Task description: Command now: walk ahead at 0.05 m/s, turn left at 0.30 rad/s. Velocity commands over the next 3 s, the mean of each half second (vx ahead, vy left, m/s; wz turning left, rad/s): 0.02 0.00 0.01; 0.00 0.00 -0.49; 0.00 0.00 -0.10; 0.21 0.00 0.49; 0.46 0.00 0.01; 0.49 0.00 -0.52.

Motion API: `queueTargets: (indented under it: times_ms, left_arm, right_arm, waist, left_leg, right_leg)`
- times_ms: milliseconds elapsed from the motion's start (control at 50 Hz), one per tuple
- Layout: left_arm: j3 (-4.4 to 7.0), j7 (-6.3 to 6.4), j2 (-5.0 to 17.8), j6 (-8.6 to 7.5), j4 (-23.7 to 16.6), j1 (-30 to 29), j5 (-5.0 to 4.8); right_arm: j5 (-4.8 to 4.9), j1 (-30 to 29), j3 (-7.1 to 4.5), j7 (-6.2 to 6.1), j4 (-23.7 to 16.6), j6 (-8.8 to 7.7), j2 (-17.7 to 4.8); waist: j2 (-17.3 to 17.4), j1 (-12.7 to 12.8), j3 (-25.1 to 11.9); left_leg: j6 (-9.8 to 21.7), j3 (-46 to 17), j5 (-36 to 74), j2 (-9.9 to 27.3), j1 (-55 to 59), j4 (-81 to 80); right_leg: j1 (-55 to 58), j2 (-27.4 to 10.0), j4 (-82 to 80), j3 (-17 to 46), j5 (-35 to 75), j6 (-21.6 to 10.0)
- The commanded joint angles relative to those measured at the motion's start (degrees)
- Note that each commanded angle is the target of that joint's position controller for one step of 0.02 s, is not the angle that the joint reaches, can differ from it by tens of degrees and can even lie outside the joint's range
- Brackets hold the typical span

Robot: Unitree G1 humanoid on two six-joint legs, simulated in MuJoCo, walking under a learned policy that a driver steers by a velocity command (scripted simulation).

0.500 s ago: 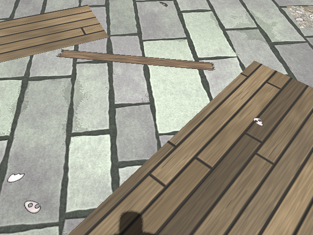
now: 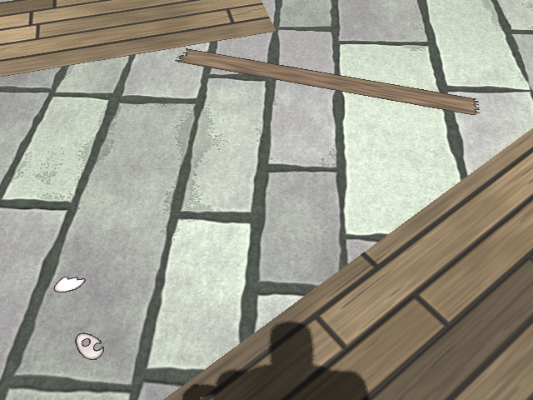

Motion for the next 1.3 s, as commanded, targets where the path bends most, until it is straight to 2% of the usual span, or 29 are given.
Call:
queueTargets:
  times_ms: [20,40,80,120,140,200,260,300,320,340,360,380,420,480,580,640,680,760,820,840,860,880,900,960,1000,1100,1160,1220,1300]
  left_arm:
    - [4.47,3.78,15.71,2.54,-1.36,8.49,0.88]
    - [3.26,5.02,12.58,3.37,-1.12,7.72,1.33]
    - [1.79,4.96,11.82,3.93,-1.60,4.13,2.12]
    - [0.63,5.55,11.43,3.70,-1.98,2.20,1.26]
    - [0.04,6.34,9.45,4.08,-1.40,3.35,0.72]
    - [0.73,6.96,9.43,5.17,-1.30,3.10,-0.54]
    - [1.93,4.62,9.75,5.57,1.15,9.61,-0.85]
    - [0.96,3.66,5.28,5.30,2.40,13.94,0.72]
    - [0.56,2.61,2.74,4.96,3.00,16.32,2.17]
    - [0.49,2.75,0.63,4.27,0.04,14.59,1.34]
    - [2.99,4.09,8.19,3.64,-3.70,2.11,-0.90]
    - [4.38,5.32,11.02,3.85,-4.99,-2.84,-1.58]
    - [5.50,6.79,10.50,5.82,-2.41,2.85,0.32]
    - [5.47,6.50,7.55,7.02,-2.49,5.42,1.08]
    - [2.85,4.86,4.66,8.03,-10.12,0.85,1.37]
    - [1.44,3.22,3.90,8.12,-15.36,-3.84,1.89]
    - [0.95,1.97,3.97,7.93,-17.41,-6.89,1.38]
    - [2.02,0.08,6.21,7.22,-16.38,-4.91,-2.11]
    - [3.93,0.18,7.97,6.87,-11.06,3.44,-2.24]
    - [5.43,0.41,10.72,6.03,-9.53,6.82,-2.94]
    - [6.22,0.95,15.80,5.20,-10.90,8.20,-2.07]
    - [7.20,0.06,20.80,3.40,-11.43,13.21,0.13]
    - [6.95,-0.55,19.32,2.21,-9.84,15.09,2.64]
    - [4.24,1.29,12.17,4.26,-11.52,2.01,-0.34]
    - [3.72,1.98,12.68,4.72,-12.41,-1.00,0.52]
    - [1.80,4.10,11.57,5.24,-10.07,3.78,-0.06]
    - [1.67,4.93,10.83,5.79,-9.06,5.68,-0.46]
    - [1.46,5.45,8.54,5.70,-7.88,6.14,0.21]
    - [1.82,2.70,8.12,4.05,-5.39,8.07,1.66]
  right_arm:
    - [1.58,-4.95,0.16,-1.51,-10.47,0.58,-2.79]
    - [-0.10,-9.43,-0.23,-2.62,-10.33,2.38,-4.65]
    - [-1.83,-6.23,-0.74,-2.49,-9.10,3.82,-3.29]
    - [-1.30,-6.80,-0.51,-1.59,-10.96,3.43,-1.07]
    - [-1.41,-7.88,-0.12,-1.34,-11.51,3.48,-0.56]
    - [-2.89,-10.87,1.62,-0.08,-12.36,2.96,3.06]
    - [-1.74,-6.65,-0.12,2.14,-8.03,2.71,1.39]
    - [-1.71,-3.05,-2.30,2.06,-4.66,2.60,-2.44]
    - [-2.67,-1.30,-2.76,1.92,-4.70,2.19,-5.30]
    - [-3.70,2.80,-3.47,1.99,-3.57,2.46,-7.24]
    - [-5.57,3.47,-4.63,2.16,-2.76,1.05,-9.53]
    - [-5.99,1.55,-4.79,1.82,-2.08,-0.28,-9.23]
    - [-3.94,-5.02,-4.14,0.68,-2.60,-0.57,-6.41]
    - [-3.82,-7.96,-2.97,-0.69,-1.87,0.31,-3.31]
    - [-3.24,-2.53,-1.49,-3.09,0.47,0.36,-2.65]
    - [-2.82,0.28,-2.38,-4.61,0.36,0.85,-5.64]
    - [-2.72,-2.14,-3.61,-5.14,-1.38,1.50,-8.32]
    - [-1.39,-4.50,-5.69,-3.94,-3.72,2.09,-12.64]
    - [-0.86,-3.84,-5.03,-2.83,-2.50,2.22,-8.79]
    - [-1.74,-0.86,-4.24,-2.00,-1.34,2.25,-5.47]
    - [-3.71,0.40,-3.28,-1.30,-3.24,2.06,-1.07]
    - [-3.90,-10.12,-3.62,-0.87,-8.47,-0.20,-2.85]
    - [-2.51,-19.60,-4.67,-1.47,-11.02,-1.19,-5.86]
    - [-4.57,-15.57,-5.65,-3.21,-8.43,1.06,-7.28]
    - [-4.13,-12.14,-5.48,-2.38,-7.55,2.26,-5.44]
    - [-4.04,-14.13,-3.55,-1.54,-10.67,2.30,-1.59]
    - [-3.87,-17.24,-3.13,-1.34,-12.91,1.96,-1.88]
    - [-3.17,-20.05,-2.11,0.13,-13.15,1.69,-0.16]
    - [-0.97,-16.31,-2.87,2.39,-9.90,0.97,-1.84]
  waist:
    - [-9.22,3.09,-15.46]
    - [-4.77,3.49,-9.01]
    - [-5.46,-0.04,-4.81]
    - [-10.36,-1.44,-3.58]
    - [-8.78,-1.00,-3.42]
    - [-10.08,-0.79,-7.35]
    - [-14.61,0.71,-4.94]
    - [-9.93,0.79,0.01]
    - [-1.76,1.92,0.44]
    - [12.13,1.11,-0.27]
    - [12.31,-4.70,5.60]
    - [11.10,-4.01,8.88]
    - [13.58,0.38,6.28]
    - [8.84,3.40,2.17]
    - [2.15,2.19,-0.48]
    - [2.54,0.88,-2.96]
    - [4.47,0.40,-3.80]
    - [9.31,0.72,-1.79]
    - [2.79,2.72,-0.89]
    - [-5.20,3.43,-0.86]
    - [-20.31,0.97,0.11]
    - [-19.88,7.36,-5.54]
    - [-10.91,9.93,-2.70]
    - [-12.80,1.80,-0.67]
    - [-8.63,-0.76,-3.12]
    - [-6.98,0.78,-6.44]
    - [-8.41,1.90,-6.51]
    - [-10.10,3.51,-5.51]
    - [-13.97,4.07,0.39]
  left_leg:
    - [-4.05,-4.58,13.62,6.93,-29.98,8.38]
    - [-4.62,-1.95,18.28,6.25,-24.61,7.69]
    - [-5.21,2.35,26.53,4.17,-12.97,7.89]
    - [-6.40,0.78,34.42,4.20,-9.12,3.46]
    - [-6.69,2.56,39.17,4.14,-7.59,-5.40]
    - [-4.92,5.46,43.82,8.83,9.43,-44.56]
    - [-0.60,7.72,36.76,8.16,27.27,-65.70]
    - [0.81,8.09,37.21,7.29,33.98,-77.61]
    - [1.62,0.15,42.35,14.54,38.63,-75.60]
    - [8.88,-13.55,38.01,27.35,37.39,-81.79]
    - [15.39,-24.32,22.93,29.37,27.45,-91.42]
    - [15.96,-24.45,16.12,28.89,26.60,-93.22]
    - [11.64,-17.62,17.05,26.77,26.84,-91.92]
    - [8.97,-5.10,31.62,22.68,20.73,-88.73]
    - [11.43,2.49,45.13,23.52,25.73,-84.11]
    - [11.78,1.97,43.72,24.94,32.90,-83.27]
    - [11.50,3.01,37.30,25.15,31.51,-84.50]
    - [11.09,4.92,25.96,26.51,18.86,-88.18]
    - [7.88,7.88,22.53,24.94,16.26,-78.75]
    - [4.15,12.95,21.36,21.07,13.33,-64.34]
    - [-1.95,16.10,7.72,15.53,-7.90,-36.52]
    - [-3.71,4.48,5.46,6.20,-20.47,-26.39]
    - [-2.58,-0.63,9.99,6.46,-26.34,-22.82]
    - [-2.20,0.53,27.83,8.98,-21.67,-23.19]
    - [-2.49,2.45,36.83,7.06,-13.21,-17.85]
    - [-4.80,3.46,44.21,5.69,-13.50,-14.77]
    - [-5.93,2.36,47.25,7.10,-11.70,-28.26]
    - [-5.32,0.78,48.85,10.02,-5.65,-48.17]
    - [-1.92,5.65,36.43,8.48,18.40,-63.42]
  right_leg:
    - [31.55,-33.74,-2.57,26.44,20.26,-19.93]
    - [19.16,-29.86,-6.38,24.75,10.45,-17.89]
    - [2.57,-19.97,-7.33,13.87,7.08,-13.39]
    - [-0.86,-15.42,-5.40,7.09,13.59,-11.32]
    - [-0.98,-13.59,-4.05,3.65,12.97,-11.48]
    - [0.16,-10.72,-4.99,1.07,5.50,-9.12]
    - [-1.89,-15.11,-7.40,7.15,-17.82,-8.48]
    - [-5.68,-11.61,-2.31,9.12,-28.76,-3.92]
    - [-11.54,-6.88,10.78,6.03,-28.05,0.51]
    - [-21.70,-1.77,20.70,4.90,-30.08,3.34]
    - [-25.51,-0.28,27.91,10.34,-28.98,3.77]
    - [-30.76,0.24,37.29,12.87,-28.01,3.49]
    - [-34.53,2.08,51.09,12.25,-23.64,3.78]
    - [-31.95,4.95,73.03,6.92,-14.23,4.39]
    - [-35.34,3.72,81.37,5.25,-3.78,6.86]
    - [-35.53,-0.20,66.65,5.60,-0.42,7.75]
    - [-28.50,-3.19,50.51,3.08,1.11,7.63]
    - [-3.31,-3.60,30.28,-2.96,-10.54,3.16]
    - [9.28,-0.63,14.68,-6.10,-10.83,-1.45]
    - [14.91,-1.55,6.36,-0.97,-8.83,-2.97]
    - [23.67,-16.20,8.39,23.49,9.15,-9.23]
    - [25.78,-26.49,-3.79,45.57,19.21,-21.40]
    - [24.95,-25.44,-6.54,44.32,8.07,-22.70]
    - [13.02,-16.97,-2.56,28.37,-1.49,-10.86]
    - [4.30,-11.68,-1.11,22.69,0.14,-7.92]
    - [6.37,-10.12,2.10,20.27,8.27,-9.31]
    - [10.75,-9.54,2.36,21.03,5.96,-9.39]
    - [12.70,-10.42,1.06,21.08,-3.73,-8.53]
    - [-1.62,-10.70,-4.10,18.88,-13.25,-11.17]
